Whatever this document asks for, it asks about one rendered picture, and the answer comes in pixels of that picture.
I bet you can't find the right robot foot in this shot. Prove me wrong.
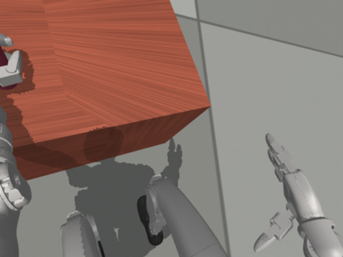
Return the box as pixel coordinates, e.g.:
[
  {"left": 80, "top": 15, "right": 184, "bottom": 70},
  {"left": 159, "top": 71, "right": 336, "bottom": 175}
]
[{"left": 137, "top": 195, "right": 163, "bottom": 246}]

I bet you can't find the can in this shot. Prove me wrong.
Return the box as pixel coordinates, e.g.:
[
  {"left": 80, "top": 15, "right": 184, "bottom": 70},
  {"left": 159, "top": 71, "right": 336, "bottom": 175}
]
[{"left": 0, "top": 46, "right": 18, "bottom": 90}]

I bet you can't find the left robot arm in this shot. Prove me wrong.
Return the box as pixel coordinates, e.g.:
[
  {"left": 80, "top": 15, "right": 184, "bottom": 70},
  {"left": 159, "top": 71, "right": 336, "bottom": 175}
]
[{"left": 0, "top": 106, "right": 32, "bottom": 257}]

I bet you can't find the right robot arm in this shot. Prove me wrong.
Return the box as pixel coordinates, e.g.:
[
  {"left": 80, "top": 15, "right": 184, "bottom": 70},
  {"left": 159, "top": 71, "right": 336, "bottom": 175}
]
[{"left": 297, "top": 217, "right": 343, "bottom": 257}]

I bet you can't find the left robot hand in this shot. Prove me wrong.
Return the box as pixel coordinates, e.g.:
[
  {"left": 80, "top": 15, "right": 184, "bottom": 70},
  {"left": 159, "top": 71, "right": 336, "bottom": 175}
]
[{"left": 0, "top": 33, "right": 23, "bottom": 87}]

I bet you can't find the right robot hand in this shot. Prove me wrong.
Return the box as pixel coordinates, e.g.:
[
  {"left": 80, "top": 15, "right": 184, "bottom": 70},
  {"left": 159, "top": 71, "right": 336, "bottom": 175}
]
[{"left": 253, "top": 133, "right": 325, "bottom": 253}]

